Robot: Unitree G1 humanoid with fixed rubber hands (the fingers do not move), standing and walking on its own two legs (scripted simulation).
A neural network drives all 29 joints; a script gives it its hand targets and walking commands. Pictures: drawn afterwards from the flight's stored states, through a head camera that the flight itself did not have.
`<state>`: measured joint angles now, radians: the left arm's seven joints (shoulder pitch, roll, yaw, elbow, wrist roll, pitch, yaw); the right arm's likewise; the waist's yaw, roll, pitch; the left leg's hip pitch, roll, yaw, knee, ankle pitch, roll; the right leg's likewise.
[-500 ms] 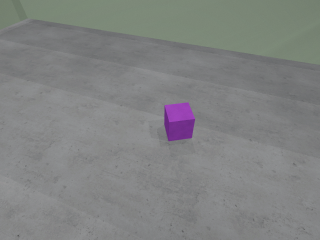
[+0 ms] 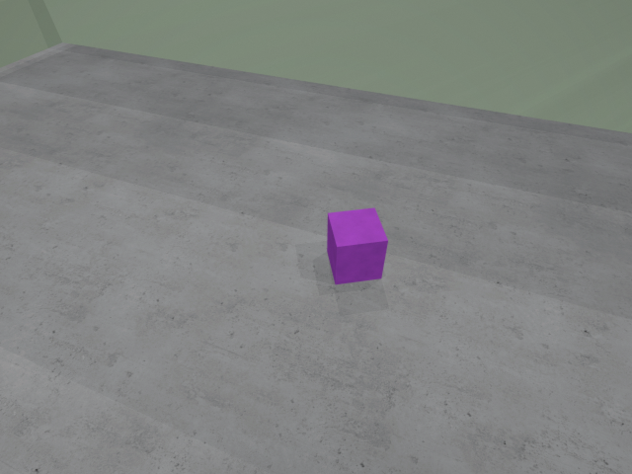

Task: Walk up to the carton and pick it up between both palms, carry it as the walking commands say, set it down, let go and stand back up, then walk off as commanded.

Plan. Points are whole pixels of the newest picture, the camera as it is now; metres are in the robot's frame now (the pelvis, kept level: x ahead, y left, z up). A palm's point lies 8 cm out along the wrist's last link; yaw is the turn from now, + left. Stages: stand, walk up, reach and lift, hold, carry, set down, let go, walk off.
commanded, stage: walk up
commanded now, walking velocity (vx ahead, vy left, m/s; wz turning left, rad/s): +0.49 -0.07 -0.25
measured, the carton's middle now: (354, 246) +1.12 -0.13 -0.66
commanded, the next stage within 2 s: none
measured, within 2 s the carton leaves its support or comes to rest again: neither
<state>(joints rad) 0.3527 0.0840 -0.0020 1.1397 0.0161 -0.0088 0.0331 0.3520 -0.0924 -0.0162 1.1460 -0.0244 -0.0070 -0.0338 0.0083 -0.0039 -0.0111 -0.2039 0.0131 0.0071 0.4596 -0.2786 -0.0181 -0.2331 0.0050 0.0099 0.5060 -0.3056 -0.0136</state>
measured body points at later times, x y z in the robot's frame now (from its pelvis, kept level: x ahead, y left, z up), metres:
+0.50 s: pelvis +0.13 -0.11 +0.01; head +0.12 -0.13 +0.46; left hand +0.07 +0.11 -0.14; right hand +0.17 -0.35 -0.15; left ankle +0.20 +0.07 -0.65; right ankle +0.08 -0.17 -0.74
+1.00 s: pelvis +0.43 -0.07 +0.00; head +0.47 -0.09 +0.45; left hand +0.46 +0.17 -0.15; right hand +0.43 -0.30 -0.16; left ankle +0.44 +0.02 -0.74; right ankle +0.37 -0.19 -0.64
